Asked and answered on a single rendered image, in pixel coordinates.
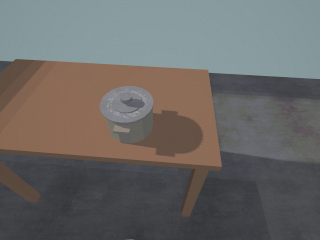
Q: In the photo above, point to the table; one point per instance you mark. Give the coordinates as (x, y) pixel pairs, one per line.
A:
(52, 109)

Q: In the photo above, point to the knob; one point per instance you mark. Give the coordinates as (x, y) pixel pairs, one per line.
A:
(126, 98)

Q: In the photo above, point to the pot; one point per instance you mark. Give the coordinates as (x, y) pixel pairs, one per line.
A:
(131, 133)

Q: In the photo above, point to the lid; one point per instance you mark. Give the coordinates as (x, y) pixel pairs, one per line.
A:
(119, 113)

